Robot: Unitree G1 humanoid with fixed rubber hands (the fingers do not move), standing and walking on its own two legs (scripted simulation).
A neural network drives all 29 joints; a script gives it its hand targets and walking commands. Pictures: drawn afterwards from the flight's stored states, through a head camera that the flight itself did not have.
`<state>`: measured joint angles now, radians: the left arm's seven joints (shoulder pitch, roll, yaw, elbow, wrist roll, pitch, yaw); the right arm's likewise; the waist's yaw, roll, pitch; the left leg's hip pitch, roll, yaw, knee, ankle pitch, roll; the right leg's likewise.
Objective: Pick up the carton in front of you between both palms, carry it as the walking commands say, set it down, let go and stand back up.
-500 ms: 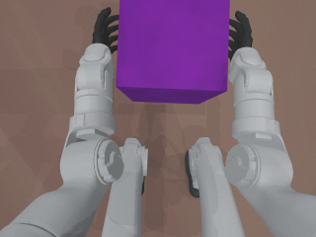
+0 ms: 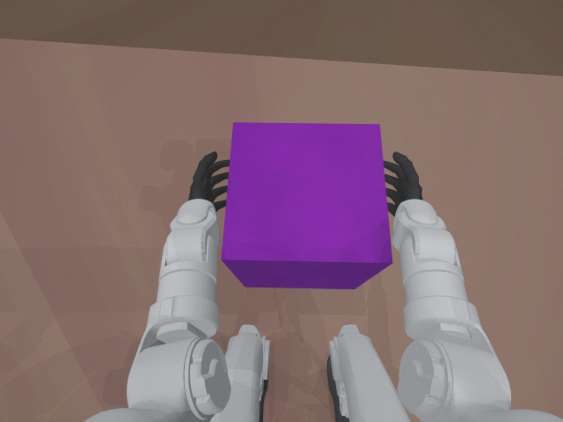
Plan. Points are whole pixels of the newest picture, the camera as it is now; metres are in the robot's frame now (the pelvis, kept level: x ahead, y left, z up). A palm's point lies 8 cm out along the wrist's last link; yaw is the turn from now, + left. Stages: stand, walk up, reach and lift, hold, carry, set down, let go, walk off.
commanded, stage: reach and lift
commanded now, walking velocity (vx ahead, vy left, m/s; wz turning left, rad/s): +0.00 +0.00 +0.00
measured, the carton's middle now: (302, 217) +0.41 +0.00 -0.10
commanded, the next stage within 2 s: hold in 1.60 s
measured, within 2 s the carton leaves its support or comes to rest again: neither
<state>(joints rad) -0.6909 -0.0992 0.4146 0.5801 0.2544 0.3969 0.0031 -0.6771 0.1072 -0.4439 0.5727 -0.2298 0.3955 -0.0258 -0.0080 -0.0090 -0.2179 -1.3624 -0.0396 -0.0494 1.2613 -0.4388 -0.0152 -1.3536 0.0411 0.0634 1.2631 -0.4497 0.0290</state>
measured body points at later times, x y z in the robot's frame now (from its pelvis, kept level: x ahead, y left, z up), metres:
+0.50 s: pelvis +0.04 -0.01 +0.12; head +0.06 +0.00 +0.57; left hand +0.37 +0.15 +0.11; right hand +0.37 -0.15 +0.11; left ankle +0.07 +0.12 -0.61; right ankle +0.06 -0.13 -0.61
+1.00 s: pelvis +0.04 +0.00 +0.13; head +0.02 +0.00 +0.58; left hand +0.35 +0.15 +0.15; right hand +0.35 -0.15 +0.15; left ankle +0.07 +0.12 -0.61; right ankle +0.06 -0.13 -0.61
